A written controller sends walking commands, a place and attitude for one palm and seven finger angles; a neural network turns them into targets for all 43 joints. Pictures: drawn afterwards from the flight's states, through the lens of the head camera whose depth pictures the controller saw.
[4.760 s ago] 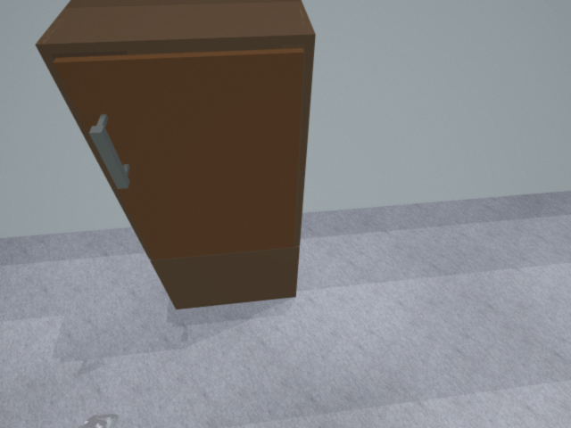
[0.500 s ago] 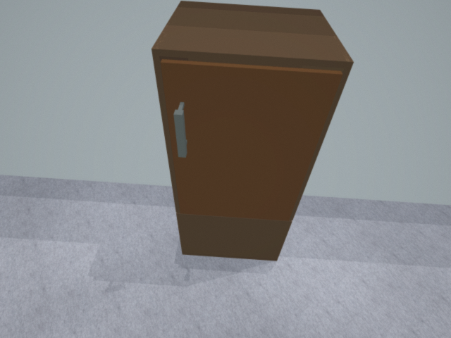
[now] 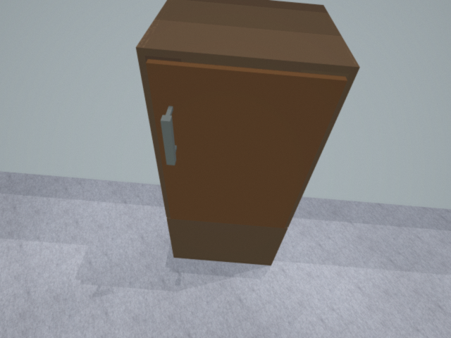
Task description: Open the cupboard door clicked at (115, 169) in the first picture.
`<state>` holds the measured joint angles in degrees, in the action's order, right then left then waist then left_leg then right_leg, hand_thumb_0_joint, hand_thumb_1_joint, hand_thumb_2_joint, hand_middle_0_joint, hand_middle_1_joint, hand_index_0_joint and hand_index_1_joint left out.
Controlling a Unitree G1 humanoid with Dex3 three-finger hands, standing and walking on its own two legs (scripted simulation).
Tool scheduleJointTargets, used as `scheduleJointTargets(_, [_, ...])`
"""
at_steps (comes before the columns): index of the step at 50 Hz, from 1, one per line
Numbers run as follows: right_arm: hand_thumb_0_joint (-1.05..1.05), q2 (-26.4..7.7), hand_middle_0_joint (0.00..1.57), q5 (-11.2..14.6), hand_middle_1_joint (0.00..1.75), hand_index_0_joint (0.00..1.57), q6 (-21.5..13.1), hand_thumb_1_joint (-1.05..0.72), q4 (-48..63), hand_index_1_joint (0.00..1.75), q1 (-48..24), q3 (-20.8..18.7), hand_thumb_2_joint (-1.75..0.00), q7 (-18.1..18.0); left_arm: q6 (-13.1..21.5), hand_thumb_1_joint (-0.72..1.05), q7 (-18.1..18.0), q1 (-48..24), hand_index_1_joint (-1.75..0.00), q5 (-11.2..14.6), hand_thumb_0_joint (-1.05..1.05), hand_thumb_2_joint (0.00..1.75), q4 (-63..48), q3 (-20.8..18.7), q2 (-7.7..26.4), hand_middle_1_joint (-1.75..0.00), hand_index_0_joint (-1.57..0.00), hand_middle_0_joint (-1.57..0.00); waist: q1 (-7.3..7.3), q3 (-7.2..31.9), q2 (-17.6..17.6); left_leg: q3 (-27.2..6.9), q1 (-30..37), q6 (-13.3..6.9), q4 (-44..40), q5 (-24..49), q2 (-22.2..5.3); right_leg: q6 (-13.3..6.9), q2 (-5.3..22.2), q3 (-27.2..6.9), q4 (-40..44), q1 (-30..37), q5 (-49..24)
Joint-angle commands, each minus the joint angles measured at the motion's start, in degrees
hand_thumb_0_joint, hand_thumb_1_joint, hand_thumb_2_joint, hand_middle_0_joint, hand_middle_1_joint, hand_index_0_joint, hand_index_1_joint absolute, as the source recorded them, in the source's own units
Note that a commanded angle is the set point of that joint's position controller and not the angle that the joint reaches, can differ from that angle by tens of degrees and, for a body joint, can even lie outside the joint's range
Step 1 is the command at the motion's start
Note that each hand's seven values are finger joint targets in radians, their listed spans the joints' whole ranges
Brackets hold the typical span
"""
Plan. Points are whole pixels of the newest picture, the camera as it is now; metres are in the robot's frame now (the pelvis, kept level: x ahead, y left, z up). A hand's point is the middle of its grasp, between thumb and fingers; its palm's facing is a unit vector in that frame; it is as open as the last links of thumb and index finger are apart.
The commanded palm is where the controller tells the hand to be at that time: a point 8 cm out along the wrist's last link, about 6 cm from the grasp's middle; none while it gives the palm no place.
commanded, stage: come to a stop and stand still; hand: left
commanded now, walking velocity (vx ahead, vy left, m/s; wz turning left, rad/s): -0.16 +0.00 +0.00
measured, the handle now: (170, 136) +0.55 +0.17 +0.03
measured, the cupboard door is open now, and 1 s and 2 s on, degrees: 0 0 0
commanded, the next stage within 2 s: look again from close up in 1.94 s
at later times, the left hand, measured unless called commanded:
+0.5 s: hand out of the picture +0.00 +0.21 -0.15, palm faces -0.02 -0.95 -0.30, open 7.4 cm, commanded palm none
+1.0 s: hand out of the picture -0.01 +0.18 -0.17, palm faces -0.05 -0.97 -0.22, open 7.4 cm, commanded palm none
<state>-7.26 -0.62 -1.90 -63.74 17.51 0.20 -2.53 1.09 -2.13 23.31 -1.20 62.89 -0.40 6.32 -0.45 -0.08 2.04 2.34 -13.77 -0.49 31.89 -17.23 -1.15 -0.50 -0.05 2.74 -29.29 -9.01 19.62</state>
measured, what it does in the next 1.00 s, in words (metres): stands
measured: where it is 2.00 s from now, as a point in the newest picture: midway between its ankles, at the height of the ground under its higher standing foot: outside the picture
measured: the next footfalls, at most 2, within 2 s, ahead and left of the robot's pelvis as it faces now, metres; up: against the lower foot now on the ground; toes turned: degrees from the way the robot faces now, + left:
none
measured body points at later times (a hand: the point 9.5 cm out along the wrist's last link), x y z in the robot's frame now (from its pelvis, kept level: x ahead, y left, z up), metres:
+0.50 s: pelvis -0.06 +0.01 +0.00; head -0.07 -0.02 +0.45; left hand +0.00 +0.26 -0.13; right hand -0.02 -0.22 -0.16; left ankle -0.01 +0.11 -0.73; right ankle -0.04 -0.11 -0.73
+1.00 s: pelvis -0.03 -0.01 +0.00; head -0.02 -0.01 +0.45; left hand +0.00 +0.23 -0.15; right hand -0.03 -0.26 -0.15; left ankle -0.01 +0.11 -0.73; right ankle -0.04 -0.11 -0.73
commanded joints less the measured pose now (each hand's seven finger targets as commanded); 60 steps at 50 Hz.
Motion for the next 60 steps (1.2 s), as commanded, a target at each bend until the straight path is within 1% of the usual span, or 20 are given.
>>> scheduleJointTargets(1, [0.00,-6.0,0.20,0.7,0.30,0.20,-0.5,-0.90,2.5,0.30,3.7,-1.5,-0.90,-0.8,0.4,0.90,-1.1,4.4,-0.30,0.2,0.00,0.90,-2.8,-1.3,6.4,-0.30,-0.20,-0.20,0.36,0.7,-2.2,-3.3,5.0,-1.7,-2.3,40.9,-6.0,-0.5,6.5,-3.6,1.0,0.2,-35.6])
scheduleJointTargets(3, [0.00,-6.5,0.20,0.6,0.30,0.20,0.0,-0.90,3.3,0.30,3.2,-2.2,-0.90,-0.9,-0.2,0.90,-1.1,3.0,-0.30,0.1,0.00,0.90,-4.5,-1.8,6.8,-0.30,-0.20,-0.20,0.30,0.8,-3.0,-3.4,5.1,-2.1,-2.4,42.4,-6.4,-0.3,6.4,-3.1,-0.7,-0.7,-34.0])
scheduleJointTargets(5, [0.00,-7.2,0.20,0.4,0.30,0.20,0.4,-0.90,4.0,0.30,2.3,-2.7,-0.90,-0.8,-0.7,0.90,-1.0,1.8,-0.30,0.1,0.00,0.90,-5.9,-2.1,6.4,-0.30,-0.20,-0.20,0.23,1.6,-4.1,-4.5,5.7,-2.9,-3.3,41.5,-7.5,-0.4,5.5,-2.9,-1.2,-2.2,-27.1])
scheduleJointTargets(7, [0.00,-7.4,0.20,0.2,0.30,0.20,0.6,-0.90,4.7,0.30,1.0,-2.8,-0.90,-0.7,-1.0,0.90,-0.8,1.2,-0.30,0.0,0.00,0.90,-6.3,-2.0,6.3,-0.30,-0.20,-0.20,-0.20,1.9,-3.7,-5.2,4.2,-3.6,-4.3,35.8,-7.8,-0.4,5.0,-3.3,-0.3,-1.6,-23.1])
scheduleJointTargets(9, [0.00,-7.2,0.20,0.1,0.30,0.20,0.7,-0.90,5.5,0.30,-0.4,-2.8,-0.90,-0.3,-1.0,0.90,-0.6,0.5,-0.30,-0.1,0.00,0.90,-6.7,-2.0,6.6,-0.30,-0.20,-0.20,-0.32,1.8,-2.8,-4.9,2.1,-3.0,-4.9,26.2,-6.8,-0.9,5.4,-4.4,1.3,-1.3,-21.0])
scheduleJointTargets(10, [0.00,-10.1,0.20,0.7,0.30,0.20,0.6,-0.90,9.2,0.30,-5.2,-3.0,-0.90,0.2,-0.4,0.90,-2.5,2.2,-0.30,-0.2,0.00,0.90,-5.1,-1.5,8.6,-0.30,-0.20,-0.20,-1.08,0.2,-5.7,-2.2,4.8,-0.9,4.8,31.5,-7.8,-0.5,7.7,-8.0,5.2,-6.4,-32.3])
scheduleJointTargets(11, [0.00,-6.9,0.20,0.3,0.30,0.20,1.3,-0.90,10.1,0.30,-1.4,-2.5,-0.90,1.1,0.1,0.90,-1.9,-2.5,-0.30,0.1,0.00,0.90,-8.1,-1.5,10.9,-0.30,-0.20,-0.20,2.16,2.4,-5.7,-2.6,0.6,-0.4,1.3,7.4,-4.6,-3.2,9.1,-9.7,5.8,-5.5,-12.2])
scheduleJointTargets(12, [0.00,-6.4,0.20,-0.4,0.30,0.20,1.5,-0.90,10.5,0.30,-2.2,-2.0,-0.90,1.8,0.6,0.90,-1.4,-5.3,-0.30,0.1,0.00,0.90,-9.0,-1.4,11.0,-0.30,-0.20,-0.20,1.62,1.4,-6.1,-2.0,0.2,0.0,-0.9,0.8,-3.5,-4.2,8.6,-10.0,6.5,-7.4,-1.9])
scheduleJointTargets(13, [0.00,-7.1,0.20,-0.6,0.30,0.20,1.5,-0.90,11.4,0.30,-2.1,-2.2,-0.90,1.9,0.5,0.90,-1.0,-6.5,-0.30,0.0,0.00,0.90,-9.5,-1.1,11.2,-0.30,-0.20,-0.20,2.33,-1.6,-6.5,-3.2,-0.4,-0.4,-2.7,0.0,-3.5,-4.2,7.2,-9.3,6.4,-10.8,3.4])
scheduleJointTargets(14, [0.00,-7.8,0.20,-0.6,0.30,0.20,1.4,-0.90,11.6,0.30,-1.6,-2.2,-0.90,1.9,0.3,0.90,-0.7,-6.8,-0.30,0.0,0.00,0.90,-9.6,-1.0,11.0,-0.30,-0.20,-0.20,2.32,-3.0,-6.9,-4.9,-1.6,-1.2,-4.9,0.1,-4.3,-3.6,5.5,-8.0,5.4,-11.6,5.1])
scheduleJointTargets(16, [0.00,-9.3,0.20,-0.6,0.30,0.20,1.3,-0.90,12.3,0.30,-1.7,-2.2,-0.90,1.9,-0.2,0.90,-0.3,-6.4,-0.30,-0.1,0.00,0.90,-9.6,-0.7,10.5,-0.30,-0.20,-0.20,1.51,-4.7,-3.8,-7.5,-5.2,-2.3,-9.4,-5.9,-5.3,-2.7,3.4,-6.3,4.4,-10.5,7.3])
scheduleJointTargets(18, [0.00,-10.1,0.20,-0.7,0.30,0.20,0.9,-0.90,12.7,0.30,-2.0,-2.1,-0.90,1.9,-0.1,0.90,0.0,-5.9,-0.30,-0.1,0.00,0.90,-9.5,-0.6,10.8,-0.30,-0.20,-0.20,0.73,-4.0,-3.4,-8.3,-6.0,-2.8,-11.4,-7.1,-5.5,-2.3,3.2,-5.6,3.5,-8.5,5.2])
scheduleJointTargets(20, [0.00,-10.7,0.20,-0.8,0.30,0.20,1.0,-0.90,12.5,0.30,-2.1,-2.1,-0.90,1.9,-0.4,0.90,0.2,-6.1,-0.30,-0.1,0.00,0.90,-9.5,-0.6,11.1,-0.30,-0.20,-0.20,0.54,-5.8,-0.3,-8.2,-7.5,-2.6,-13.0,-11.2,-5.2,-2.1,3.3,-6.2,4.6,-9.4,8.1])
scheduleJointTargets(21, [0.00,-11.0,0.20,-0.8,0.30,0.20,1.2,-0.90,12.3,0.30,-2.2,-2.1,-0.90,2.0,-0.5,0.90,0.3,-5.9,-0.30,-0.1,0.00,0.90,-9.4,-0.5,11.3,-0.30,-0.20,-0.20,0.50,-6.6,-0.3,-7.9,-7.7,-2.5,-13.2,-12.2,-4.8,-2.1,3.5,-6.8,5.4,-10.6,10.0])
scheduleJointTargets(22, [0.00,-11.0,0.20,-0.9,0.30,0.20,1.0,-0.90,12.2,0.30,-1.8,-2.0,-0.90,2.0,-0.3,0.90,0.3,-6.0,-0.30,-0.2,0.00,0.90,-9.6,-0.6,11.8,-0.30,-0.20,-0.20,0.58,-6.1,-0.9,-7.7,-7.1,-2.5,-13.2,-10.8,-4.7,-2.3,3.7,-6.9,5.5,-10.3,9.2])
scheduleJointTargets(26, [0.00,-11.1,0.20,-0.9,0.30,0.20,1.1,-0.90,11.0,0.30,-0.4,-1.8,-0.90,2.1,-0.2,0.90,0.5,-6.3,-0.30,0.0,0.00,0.90,-9.6,-0.6,12.9,-0.30,-0.20,-0.20,0.90,-5.6,1.6,-6.1,-5.5,-2.2,-11.7,-9.1,-3.8,-2.6,4.8,-8.9,8.0,-12.4,12.6])
scheduleJointTargets(30, [0.00,-11.4,0.20,-0.8,0.30,0.20,0.7,-0.90,9.4,0.30,0.6,-1.7,-0.90,2.0,0.1,0.90,0.6,-7.1,-0.30,0.1,0.00,0.90,-9.3,-0.9,13.9,-0.30,-0.20,-0.20,1.23,-4.5,0.8,-5.6,-3.7,-1.9,-11.0,-6.7,-3.7,-2.9,5.3,-9.4,8.7,-12.5,11.7])
scheduleJointTargets(36, [0.00,-11.8,0.20,-0.5,0.30,0.20,-0.1,-0.90,7.3,0.30,0.3,-1.5,-0.90,1.8,0.5,0.90,0.8,-6.7,-0.30,0.3,0.00,0.90,-7.3,-0.8,14.0,-0.30,-0.20,-0.20,0.66,-2.8,-1.8,-5.8,-2.7,-1.8,-11.6,-2.7,-4.5,-3.0,5.3,-8.9,8.0,-9.1,5.2])
scheduleJointTargets(49, [0.00,-12.6,0.20,-0.1,0.30,0.20,-0.7,-0.90,4.3,0.30,-2.3,-1.2,-0.90,1.2,0.9,0.90,0.8,-8.0,-0.30,0.4,0.00,0.90,-3.9,-0.6,14.4,-0.30,-0.20,-0.20,0.39,0.0,-3.4,-4.4,1.9,-1.5,-9.9,9.9,-5.6,-2.5,5.8,-8.1,7.1,-4.5,-8.6])
scheduleJointTargets(60, [0.00,-13.9,0.20,-0.2,0.30,0.20,-0.5,-0.90,4.1,0.30,-5.9,-1.4,-0.90,1.1,1.0,0.90,0.8,-9.7,-0.30,0.3,0.00,0.90,-3.6,-0.8,15.8,-0.30,-0.20,-0.20,0.30,0.7,-1.7,-3.8,4.4,-1.3,-9.5,14.0,-5.8,-2.1,6.3,-8.0,7.3,-2.9,-15.2])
